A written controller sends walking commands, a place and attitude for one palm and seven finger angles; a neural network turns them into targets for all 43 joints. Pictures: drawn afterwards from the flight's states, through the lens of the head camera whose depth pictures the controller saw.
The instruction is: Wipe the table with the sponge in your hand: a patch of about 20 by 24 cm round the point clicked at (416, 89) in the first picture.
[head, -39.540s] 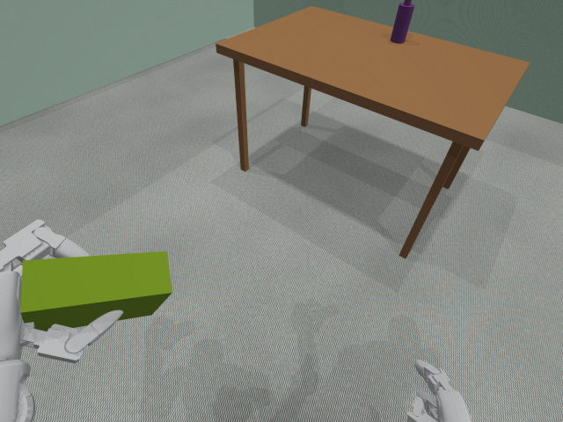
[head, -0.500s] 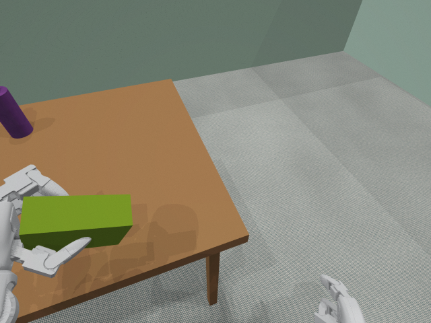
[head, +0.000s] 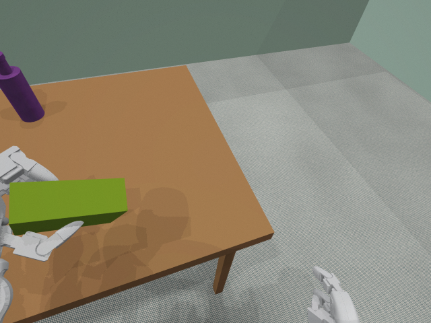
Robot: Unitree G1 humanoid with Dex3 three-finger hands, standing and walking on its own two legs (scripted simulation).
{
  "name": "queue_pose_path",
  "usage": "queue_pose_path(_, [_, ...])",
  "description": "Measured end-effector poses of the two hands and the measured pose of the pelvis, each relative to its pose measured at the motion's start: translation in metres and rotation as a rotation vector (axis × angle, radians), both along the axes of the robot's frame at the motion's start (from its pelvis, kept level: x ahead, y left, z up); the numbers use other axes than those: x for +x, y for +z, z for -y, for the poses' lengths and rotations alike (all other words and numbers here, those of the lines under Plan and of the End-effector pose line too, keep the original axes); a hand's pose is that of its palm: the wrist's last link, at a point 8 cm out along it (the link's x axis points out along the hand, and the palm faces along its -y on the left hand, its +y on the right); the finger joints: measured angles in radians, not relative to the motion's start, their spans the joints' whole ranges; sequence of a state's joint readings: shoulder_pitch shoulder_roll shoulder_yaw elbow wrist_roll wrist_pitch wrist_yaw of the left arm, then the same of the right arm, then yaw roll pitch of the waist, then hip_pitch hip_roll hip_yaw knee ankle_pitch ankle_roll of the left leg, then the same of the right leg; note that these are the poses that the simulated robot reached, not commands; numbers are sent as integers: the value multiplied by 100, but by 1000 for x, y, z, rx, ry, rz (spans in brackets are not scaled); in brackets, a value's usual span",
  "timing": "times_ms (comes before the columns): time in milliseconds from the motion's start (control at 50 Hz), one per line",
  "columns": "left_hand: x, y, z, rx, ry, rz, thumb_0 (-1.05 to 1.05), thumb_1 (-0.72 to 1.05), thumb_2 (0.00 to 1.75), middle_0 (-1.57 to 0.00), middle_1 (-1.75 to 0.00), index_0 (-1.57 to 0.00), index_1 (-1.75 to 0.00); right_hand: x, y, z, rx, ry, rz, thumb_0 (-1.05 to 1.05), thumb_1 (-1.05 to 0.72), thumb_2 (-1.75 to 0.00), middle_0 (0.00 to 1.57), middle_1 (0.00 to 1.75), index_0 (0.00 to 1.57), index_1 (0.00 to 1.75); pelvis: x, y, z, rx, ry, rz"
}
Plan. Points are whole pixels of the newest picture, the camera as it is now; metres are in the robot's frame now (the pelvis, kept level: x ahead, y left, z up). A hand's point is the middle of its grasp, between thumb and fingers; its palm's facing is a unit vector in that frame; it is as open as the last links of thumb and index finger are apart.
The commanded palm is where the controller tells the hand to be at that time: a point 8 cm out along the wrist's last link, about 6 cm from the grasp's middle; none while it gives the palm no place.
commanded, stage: come to a stop and stand still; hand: left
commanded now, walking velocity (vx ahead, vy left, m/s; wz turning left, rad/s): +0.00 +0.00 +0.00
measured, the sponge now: (86, 205) +0.24 +0.22 +0.13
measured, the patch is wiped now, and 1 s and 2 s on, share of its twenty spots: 0.00 0.00 0.00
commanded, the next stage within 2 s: look again from close up in 0.58 s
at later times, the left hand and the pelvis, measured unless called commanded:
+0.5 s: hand (12, 227) +0.19 +0.28 +0.16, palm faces +0.38 -0.84 -0.38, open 9.2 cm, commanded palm +0.13 +0.31 +0.17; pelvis -0.02 +0.03 +0.00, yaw +1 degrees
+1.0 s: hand (31, 230) +0.19 +0.26 +0.16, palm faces +0.36 -0.85 -0.39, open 9.2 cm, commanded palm +0.14 +0.29 +0.17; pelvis -0.02 +0.01 +0.00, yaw +0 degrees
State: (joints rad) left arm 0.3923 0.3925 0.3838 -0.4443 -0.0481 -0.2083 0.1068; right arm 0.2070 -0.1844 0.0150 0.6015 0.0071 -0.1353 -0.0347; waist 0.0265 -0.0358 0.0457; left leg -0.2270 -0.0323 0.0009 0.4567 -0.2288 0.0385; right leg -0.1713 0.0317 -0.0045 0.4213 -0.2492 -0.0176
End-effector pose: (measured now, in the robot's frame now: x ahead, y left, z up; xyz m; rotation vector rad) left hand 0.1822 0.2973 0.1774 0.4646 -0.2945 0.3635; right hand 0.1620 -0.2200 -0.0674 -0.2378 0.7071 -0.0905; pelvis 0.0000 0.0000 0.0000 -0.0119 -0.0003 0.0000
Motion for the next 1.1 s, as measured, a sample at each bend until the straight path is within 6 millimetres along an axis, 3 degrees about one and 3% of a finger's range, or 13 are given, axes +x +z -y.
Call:
queue_pose_path(160, [-10, -3, -8, -17, -55, -4, -1, -44, 107, -82, -141, -82, -141, 19, 18, -34, 6, 49, 84, 1, -90, -90, 21, 30, 21, 30, -6, 2, -18, -10, 6, -2])
queue_pose_path(320, [-25, -6, -28, -21, -7, -8, -1, -44, 107, -82, -141, -82, -141, 10, 18, -44, -10, 70, 69, 1, -90, -90, 21, 30, 21, 30, -16, 2, -28, -14, 13, 4])
queue_pose_path(680, [-30, -5, -15, 13, -40, -39, -1, -44, 107, -82, -141, -82, -141, -31, 1, -23, -3, 0, -3, 1, -90, -90, 21, 30, 21, 30, -26, 2, -24, -16, 8, 8])
queue_pose_path(1060, [-29, -5, 2, -12, -27, -47, -1, -45, 107, -82, -141, -82, -141, -15, 8, -2, -18, -8, 40, 1, -90, -90, 21, 30, 21, 30, -22, 3, -10, -14, 8, 4])
queue_pose_path(1100, [-20, 11, 0, 111, -54, -22, -1, -45, 107, -82, -141, -83, -141, -14, 7, -6, -40, 33, 32, 1, -90, -90, 21, 30, 20, 30, -23, 1, -6, -13, 24, 17])
